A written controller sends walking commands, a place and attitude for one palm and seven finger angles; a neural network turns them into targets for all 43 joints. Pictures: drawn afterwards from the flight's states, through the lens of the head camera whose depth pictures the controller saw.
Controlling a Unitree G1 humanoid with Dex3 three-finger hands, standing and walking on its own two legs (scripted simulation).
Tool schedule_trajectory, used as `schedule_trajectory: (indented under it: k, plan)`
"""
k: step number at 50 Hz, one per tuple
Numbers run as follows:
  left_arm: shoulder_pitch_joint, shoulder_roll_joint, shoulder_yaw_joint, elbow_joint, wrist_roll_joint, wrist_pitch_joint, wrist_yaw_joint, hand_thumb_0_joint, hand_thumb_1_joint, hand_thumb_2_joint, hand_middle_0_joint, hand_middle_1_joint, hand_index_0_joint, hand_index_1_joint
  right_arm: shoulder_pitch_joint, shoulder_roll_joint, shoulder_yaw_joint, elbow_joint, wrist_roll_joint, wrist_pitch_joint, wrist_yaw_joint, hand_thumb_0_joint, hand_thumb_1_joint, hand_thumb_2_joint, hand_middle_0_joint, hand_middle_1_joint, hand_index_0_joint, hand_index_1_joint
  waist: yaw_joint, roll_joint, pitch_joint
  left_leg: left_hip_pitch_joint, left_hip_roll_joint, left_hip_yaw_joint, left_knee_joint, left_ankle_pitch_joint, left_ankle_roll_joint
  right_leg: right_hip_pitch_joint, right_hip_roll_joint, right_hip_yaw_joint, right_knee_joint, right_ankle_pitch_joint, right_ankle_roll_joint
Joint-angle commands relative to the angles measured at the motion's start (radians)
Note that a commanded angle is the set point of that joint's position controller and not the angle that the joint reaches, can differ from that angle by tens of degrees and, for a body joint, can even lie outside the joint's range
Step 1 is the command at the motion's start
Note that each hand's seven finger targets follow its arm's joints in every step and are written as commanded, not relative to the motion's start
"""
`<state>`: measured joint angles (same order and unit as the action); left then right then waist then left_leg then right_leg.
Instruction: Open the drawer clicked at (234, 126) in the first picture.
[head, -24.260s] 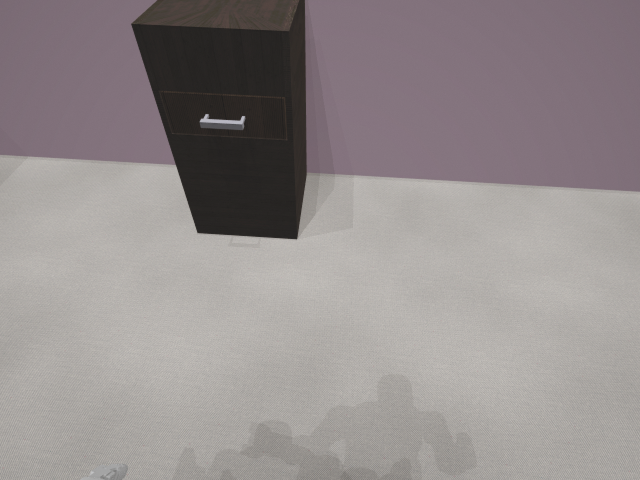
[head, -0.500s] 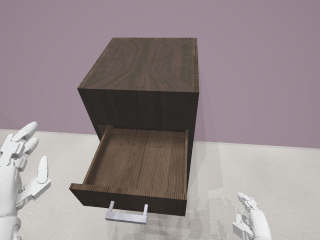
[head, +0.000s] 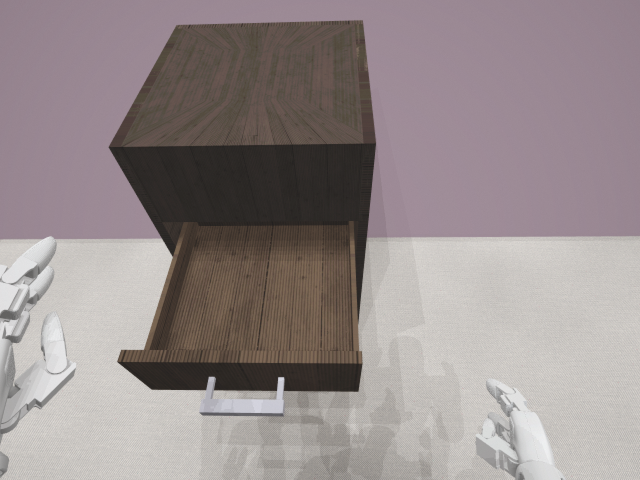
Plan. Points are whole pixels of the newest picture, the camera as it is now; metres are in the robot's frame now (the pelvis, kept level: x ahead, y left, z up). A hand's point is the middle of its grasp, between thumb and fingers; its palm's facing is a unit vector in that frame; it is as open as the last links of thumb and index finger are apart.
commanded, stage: step back with the hand held close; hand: left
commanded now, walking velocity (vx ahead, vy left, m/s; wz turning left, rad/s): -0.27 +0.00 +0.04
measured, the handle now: (244, 395) +0.27 +0.15 -0.20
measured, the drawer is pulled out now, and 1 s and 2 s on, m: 0.29 0.29 0.29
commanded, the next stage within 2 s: stop stepping back and stand still in 1.18 s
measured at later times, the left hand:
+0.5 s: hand (0, 450) +0.13 +0.25 +0.16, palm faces +0.37 -0.81 -0.46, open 7.4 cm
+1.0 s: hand out of the picture +0.11 +0.25 +0.16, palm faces +0.33 -0.80 -0.49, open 7.4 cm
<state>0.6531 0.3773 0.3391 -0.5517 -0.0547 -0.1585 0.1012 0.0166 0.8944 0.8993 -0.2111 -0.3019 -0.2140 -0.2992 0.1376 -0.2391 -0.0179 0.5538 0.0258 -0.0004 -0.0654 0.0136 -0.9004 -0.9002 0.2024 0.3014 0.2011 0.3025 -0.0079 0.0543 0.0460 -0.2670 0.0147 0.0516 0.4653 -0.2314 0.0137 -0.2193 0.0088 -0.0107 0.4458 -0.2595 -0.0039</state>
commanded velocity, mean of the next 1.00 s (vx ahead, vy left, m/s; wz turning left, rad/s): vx -0.34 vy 0.00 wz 0.01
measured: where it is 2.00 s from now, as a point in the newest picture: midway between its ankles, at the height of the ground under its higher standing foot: outside the picture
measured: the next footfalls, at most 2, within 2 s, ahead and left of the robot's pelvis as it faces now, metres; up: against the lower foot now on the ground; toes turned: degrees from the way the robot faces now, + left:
right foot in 1.18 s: -0.18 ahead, -0.14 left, +0.00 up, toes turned -2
left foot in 1.44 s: -0.16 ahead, +0.06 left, +0.00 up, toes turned +1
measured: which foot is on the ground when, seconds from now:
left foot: down 0.00-1.00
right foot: down 0.00-0.90, up 0.92-1.00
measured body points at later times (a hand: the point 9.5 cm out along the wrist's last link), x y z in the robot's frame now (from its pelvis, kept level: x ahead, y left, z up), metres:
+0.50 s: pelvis -0.06 +0.01 -0.01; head -0.02 +0.01 +0.44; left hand +0.10 +0.29 +0.18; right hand +0.14 -0.22 -0.09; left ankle +0.01 +0.11 -0.74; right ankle -0.02 -0.11 -0.74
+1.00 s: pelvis -0.09 +0.01 -0.01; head -0.05 +0.03 +0.43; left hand +0.08 +0.29 +0.19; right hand +0.09 -0.23 -0.09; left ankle -0.02 +0.11 -0.74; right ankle -0.09 -0.12 -0.71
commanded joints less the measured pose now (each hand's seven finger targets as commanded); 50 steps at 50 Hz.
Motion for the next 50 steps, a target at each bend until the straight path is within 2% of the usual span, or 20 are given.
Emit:
schedule_trajectory:
  k: [1, 2, 7, 15, 19, 23, 27, 31, 34, 37, 39, 41, 42, 43, 44, 45, 46, 47, 48, 50]
  plan:
    - [0.058, 0.192, 0.178, -0.254, -0.007, -0.075, 0.046, 0.000, 0.900, 0.900, -0.200, -0.300, -0.200, -0.300, -0.103, -0.087, -0.041, -0.179, 0.002, -0.045, -0.016, 0.000, -0.900, -0.900, 0.200, 0.300, 0.200, 0.300, 0.015, -0.024, -0.232, 0.084, 0.094, -0.079, -0.006, 0.394, 0.027, 0.066, -0.087, 0.033, 0.016, 0.381, 0.005]
    - [0.058, 0.211, 0.195, -0.269, -0.008, -0.076, 0.050, 0.000, 0.900, 0.900, -0.200, -0.300, -0.200, -0.300, -0.105, -0.091, -0.044, -0.174, 0.000, -0.048, -0.019, 0.000, -0.900, -0.900, 0.200, 0.300, 0.200, 0.300, 0.016, 0.008, -0.242, 0.081, 0.100, -0.084, -0.009, 0.401, 0.028, 0.066, -0.086, 0.031, 0.025, 0.378, 0.005]
    - [0.063, 0.188, 0.179, -0.268, -0.011, -0.078, 0.060, 0.000, 0.900, 0.900, -0.200, -0.300, -0.200, -0.300, -0.096, -0.090, -0.046, -0.170, -0.001, -0.063, -0.020, 0.000, -0.900, -0.900, 0.200, 0.300, 0.200, 0.300, 0.014, 0.029, -0.211, -0.005, 0.120, -0.115, -0.035, 0.290, 0.034, 0.049, -0.074, 0.031, 0.047, 0.256, 0.003]
    - [0.017, 0.162, 0.148, -0.271, -0.004, -0.101, 0.072, 0.000, 0.900, 0.900, -0.200, -0.300, -0.200, -0.300, -0.071, -0.090, -0.037, -0.165, 0.000, -0.098, -0.019, 0.000, -0.900, -0.900, 0.200, 0.300, 0.200, 0.300, 0.000, -0.010, -0.138, -0.165, 0.111, -0.137, -0.062, -0.114, 0.042, 0.001, -0.083, 0.084, 0.026, 0.059, -0.004]
    - [-0.003, 0.168, 0.148, -0.271, 0.000, -0.111, 0.082, 0.000, 0.900, 0.900, -0.200, -0.300, -0.200, -0.300, -0.063, -0.087, -0.035, -0.157, -0.005, -0.106, -0.019, 0.000, -0.900, -0.900, 0.200, 0.300, 0.200, 0.300, -0.005, -0.045, -0.116, -0.157, 0.086, -0.134, -0.028, -0.165, 0.034, -0.058, -0.104, 0.123, -0.049, -0.031, -0.016]
    - [-0.010, 0.175, 0.149, -0.277, 0.004, -0.121, 0.090, 0.000, 0.900, 0.900, -0.200, -0.300, -0.200, -0.300, -0.061, -0.086, -0.033, -0.156, -0.008, -0.113, -0.019, 0.000, -0.900, -0.900, 0.200, 0.300, 0.200, 0.300, -0.008, -0.013, -0.109, -0.149, 0.097, -0.153, -0.047, -0.196, 0.033, -0.088, -0.097, 0.112, -0.055, -0.112, -0.018]
    - [-0.006, 0.192, 0.180, -0.279, 0.013, -0.130, 0.095, 0.000, 0.900, 0.900, -0.200, -0.300, -0.200, -0.300, -0.084, -0.097, -0.033, -0.167, -0.004, -0.124, -0.021, 0.000, -0.900, -0.900, 0.200, 0.300, 0.200, 0.300, 0.006, 0.092, -0.114, -0.332, 0.175, -0.223, -0.174, -0.260, 0.067, 0.077, -0.033, 0.040, 0.124, -0.028, 0.008]
    - [0.009, 0.177, 0.190, -0.287, 0.012, -0.147, 0.081, 0.000, 0.900, 0.900, -0.200, -0.300, -0.200, -0.300, -0.069, -0.095, -0.036, -0.165, -0.005, -0.141, -0.012, 0.000, -0.900, -0.900, 0.200, 0.300, 0.200, 0.300, 0.011, 0.085, -0.154, -0.418, 0.194, -0.220, -0.139, -0.246, 0.084, 0.158, -0.030, 0.043, 0.215, 0.068, 0.011]
    - [0.017, 0.178, 0.190, -0.291, 0.002, -0.148, 0.076, 0.000, 0.900, 0.900, -0.200, -0.300, -0.200, -0.300, -0.058, -0.089, -0.041, -0.153, -0.001, -0.146, -0.006, 0.000, -0.900, -0.900, 0.200, 0.300, 0.200, 0.300, 0.004, -0.008, -0.170, -0.370, 0.139, -0.171, -0.038, -0.240, 0.062, 0.084, -0.077, 0.114, 0.138, 0.064, -0.009]
    - [0.000, 0.204, 0.195, -0.303, -0.005, -0.149, 0.086, 0.000, 0.900, 0.900, -0.200, -0.300, -0.200, -0.300, -0.036, -0.088, -0.055, -0.124, -0.006, -0.141, 0.000, 0.000, -0.900, -0.900, 0.200, 0.300, 0.200, 0.300, -0.011, -0.132, -0.162, -0.192, 0.026, -0.095, 0.179, -0.218, 0.006, -0.139, -0.213, 0.290, -0.104, -0.063, -0.088]
    - [-0.006, 0.192, 0.174, -0.307, -0.004, -0.138, 0.093, 0.000, 0.900, 0.900, -0.200, -0.300, -0.200, -0.300, -0.035, -0.068, -0.052, -0.097, -0.014, -0.127, 0.007, 0.000, -0.900, -0.900, 0.200, 0.300, 0.200, 0.300, -0.017, -0.205, -0.194, -0.078, -0.011, -0.073, 0.301, -0.126, -0.012, -0.188, -0.296, 0.286, -0.144, 0.020, -0.126]
    - [0.003, 0.195, 0.180, -0.298, 0.002, -0.131, 0.095, 0.000, 0.900, 0.900, -0.200, -0.300, -0.200, -0.300, -0.057, -0.060, -0.045, -0.095, -0.019, -0.112, 0.003, 0.000, -0.900, -0.900, 0.200, 0.300, 0.200, 0.300, -0.017, -0.180, -0.181, -0.045, -0.001, -0.090, 0.205, -0.086, -0.004, -0.179, -0.258, 0.207, -0.100, 0.099, -0.107]
    - [0.010, 0.207, 0.192, -0.291, 0.005, -0.126, 0.094, 0.000, 0.900, 0.900, -0.200, -0.300, -0.200, -0.300, -0.079, -0.069, -0.049, -0.096, -0.018, -0.109, -0.005, 0.000, -0.900, -0.900, 0.200, 0.300, 0.200, 0.300, -0.012, -0.107, -0.161, -0.064, 0.036, -0.123, 0.078, -0.009, 0.009, -0.158, -0.193, 0.159, -0.055, 0.100, -0.074]
    - [0.012, 0.200, 0.185, -0.317, 0.009, -0.130, 0.090, 0.000, 0.900, 0.900, -0.200, -0.300, -0.200, -0.300, -0.079, -0.081, -0.048, -0.109, -0.017, -0.107, -0.008, 0.000, -0.900, -0.900, 0.200, 0.300, 0.200, 0.300, -0.007, -0.013, -0.160, -0.112, 0.103, -0.195, -0.034, 0.091, 0.031, -0.096, -0.108, 0.093, 0.034, 0.097, -0.033]
    - [0.014, 0.203, 0.184, -0.319, 0.010, -0.139, 0.084, 0.000, 0.900, 0.900, -0.200, -0.300, -0.200, -0.300, -0.091, -0.084, -0.046, -0.125, -0.008, -0.115, -0.010, 0.000, -0.900, -0.900, 0.200, 0.300, 0.200, 0.300, -0.002, 0.088, -0.171, -0.198, 0.197, -0.263, -0.120, 0.091, 0.060, -0.021, -0.047, 0.031, 0.172, 0.041, -0.001]
    - [0.031, 0.204, 0.201, -0.308, 0.011, -0.148, 0.078, 0.000, 0.900, 0.900, -0.200, -0.300, -0.200, -0.300, -0.091, -0.083, -0.050, -0.137, -0.007, -0.126, -0.010, 0.000, -0.900, -0.900, 0.200, 0.300, 0.200, 0.300, -0.001, 0.169, -0.186, -0.297, 0.273, -0.314, -0.200, -0.011, 0.094, 0.051, -0.006, 0.009, 0.305, -0.102, 0.009]
    - [0.017, 0.203, 0.210, -0.314, 0.016, -0.150, 0.079, 0.000, 0.900, 0.900, -0.200, -0.300, -0.200, -0.300, -0.085, -0.076, -0.047, -0.141, -0.020, -0.135, -0.011, 0.000, -0.900, -0.900, 0.200, 0.300, 0.200, 0.300, -0.001, 0.229, -0.170, -0.361, 0.314, -0.350, -0.248, -0.071, 0.124, 0.045, 0.014, 0.018, 0.436, -0.193, 0.010]
    - [0.012, 0.202, 0.210, -0.323, 0.004, -0.151, 0.084, 0.000, 0.900, 0.900, -0.200, -0.300, -0.200, -0.300, -0.072, -0.063, -0.051, -0.127, -0.026, -0.144, -0.016, 0.000, -0.900, -0.900, 0.200, 0.300, 0.200, 0.300, -0.001, 0.214, -0.176, -0.296, 0.322, -0.352, -0.208, 0.082, 0.140, -0.029, 0.012, 0.041, 0.482, -0.224, 0.007]
    - [0.017, 0.180, 0.184, -0.339, -0.003, -0.153, 0.081, 0.000, 0.900, 0.900, -0.200, -0.300, -0.200, -0.300, -0.045, -0.063, -0.051, -0.109, -0.033, -0.157, -0.011, 0.000, -0.900, -0.900, 0.200, 0.300, 0.200, 0.300, -0.001, 0.126, -0.191, -0.186, 0.316, -0.324, -0.139, 0.285, 0.143, -0.094, 0.007, 0.049, 0.472, -0.248, 0.004]
    - [0.042, 0.151, 0.156, -0.325, -0.009, -0.150, 0.069, 0.000, 0.900, 0.900, -0.200, -0.300, -0.200, -0.300, -0.027, -0.078, -0.058, -0.075, -0.032, -0.171, 0.004, 0.000, -0.900, -0.900, 0.200, 0.300, 0.200, 0.300, 0.008, 0.097, -0.229, 0.000, 0.293, -0.257, -0.071, 0.512, 0.135, -0.159, 0.000, 0.018, 0.400, -0.230, 0.015]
